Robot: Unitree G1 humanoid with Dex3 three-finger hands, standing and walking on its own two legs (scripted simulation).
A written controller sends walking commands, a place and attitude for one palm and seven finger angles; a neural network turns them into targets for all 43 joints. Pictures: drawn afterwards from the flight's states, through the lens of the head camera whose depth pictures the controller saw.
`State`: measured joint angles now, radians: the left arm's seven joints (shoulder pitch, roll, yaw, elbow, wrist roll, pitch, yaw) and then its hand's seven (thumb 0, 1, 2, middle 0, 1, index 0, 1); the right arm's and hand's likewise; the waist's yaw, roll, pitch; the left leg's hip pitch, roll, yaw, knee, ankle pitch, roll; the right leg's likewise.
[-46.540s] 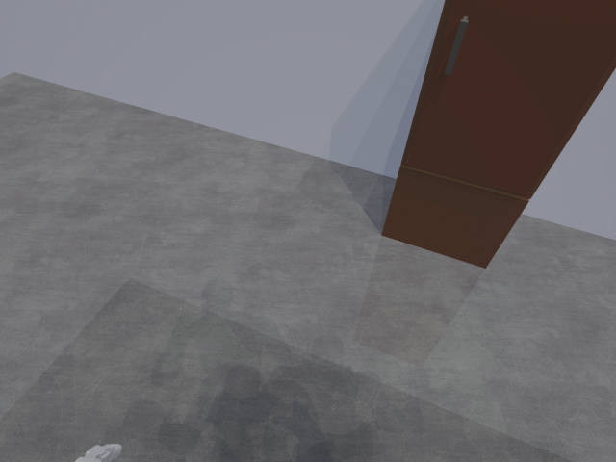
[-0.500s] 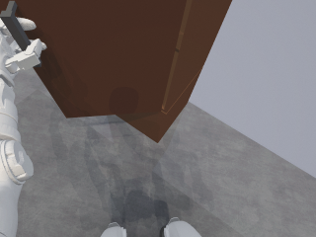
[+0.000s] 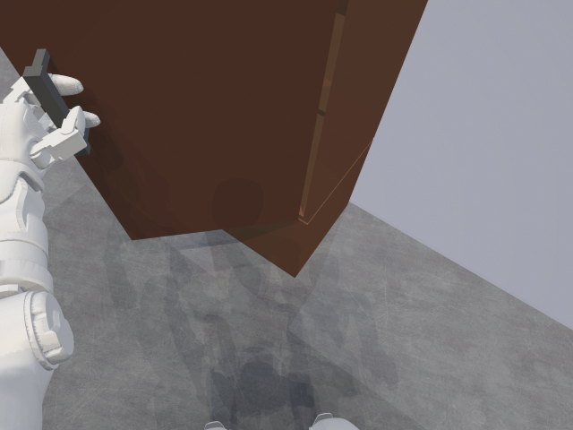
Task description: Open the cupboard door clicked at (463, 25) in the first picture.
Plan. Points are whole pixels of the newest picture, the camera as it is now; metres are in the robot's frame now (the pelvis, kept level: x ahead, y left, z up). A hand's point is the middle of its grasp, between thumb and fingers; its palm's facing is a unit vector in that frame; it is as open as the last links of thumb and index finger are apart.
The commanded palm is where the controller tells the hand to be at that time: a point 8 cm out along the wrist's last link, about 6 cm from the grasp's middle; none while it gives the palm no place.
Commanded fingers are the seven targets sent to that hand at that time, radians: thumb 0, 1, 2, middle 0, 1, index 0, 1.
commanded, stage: pull the door open along its arc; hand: left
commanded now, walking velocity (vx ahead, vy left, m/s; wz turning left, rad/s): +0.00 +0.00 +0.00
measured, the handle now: (63, 106) +0.54 +0.26 +0.12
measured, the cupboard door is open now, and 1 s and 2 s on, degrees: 45 84 82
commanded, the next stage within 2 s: open thumb and fingers to let go in 0.66 s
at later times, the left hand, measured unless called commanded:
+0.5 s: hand (131, 245) +0.32 +0.15 +0.12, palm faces +0.37 -0.93 +0.07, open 6.1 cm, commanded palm +0.25 +0.21 +0.11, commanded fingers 0.00 0.90 0.90 -0.40 -1.35 -0.40 -1.35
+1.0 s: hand (176, 281) +0.28 +0.10 +0.11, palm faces +0.45 -0.89 -0.02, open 6.9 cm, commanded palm +0.24 +0.14 +0.11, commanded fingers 0.00 -0.01 0.51 -0.34 -1.25 -0.34 -1.25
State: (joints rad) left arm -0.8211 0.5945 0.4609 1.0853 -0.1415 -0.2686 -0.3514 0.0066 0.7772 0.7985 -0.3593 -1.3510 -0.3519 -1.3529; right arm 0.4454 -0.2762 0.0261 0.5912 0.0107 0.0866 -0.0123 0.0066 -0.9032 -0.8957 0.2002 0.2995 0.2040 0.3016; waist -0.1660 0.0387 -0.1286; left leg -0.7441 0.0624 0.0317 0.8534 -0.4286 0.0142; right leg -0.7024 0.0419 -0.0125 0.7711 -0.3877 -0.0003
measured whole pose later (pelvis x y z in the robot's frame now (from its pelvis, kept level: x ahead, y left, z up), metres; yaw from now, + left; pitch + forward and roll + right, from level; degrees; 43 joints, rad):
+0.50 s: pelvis +0.01 -0.01 +0.02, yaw +2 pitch +7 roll -1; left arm 0.01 0.02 0.07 0.01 -0.12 -0.01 0.29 0.01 0.70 0.74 -0.35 -1.31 -0.34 -1.31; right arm 0.20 -0.19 0.02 0.52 0.00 0.06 0.03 0.01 -0.91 -0.90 0.20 0.30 0.20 0.30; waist -0.01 0.05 -0.14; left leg -0.44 0.03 0.03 0.70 -0.39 0.00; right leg -0.42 0.01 -0.01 0.68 -0.39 -0.01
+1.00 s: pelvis +0.00 -0.04 +0.02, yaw +5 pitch +2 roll +1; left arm 0.07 -0.03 -0.06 0.01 -0.03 -0.02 0.42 0.01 0.53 0.73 -0.36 -1.30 -0.36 -1.31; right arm 0.20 -0.21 0.01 0.61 -0.05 0.09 -0.05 0.01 -0.90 -0.90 0.20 0.30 0.20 0.30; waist 0.00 0.05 -0.06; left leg -0.35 0.03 -0.03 0.66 -0.35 -0.04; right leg -0.33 0.01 -0.08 0.67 -0.39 -0.05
